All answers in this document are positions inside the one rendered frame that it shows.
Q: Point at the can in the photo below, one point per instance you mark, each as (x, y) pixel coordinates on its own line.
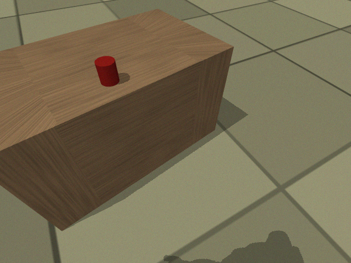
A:
(107, 71)

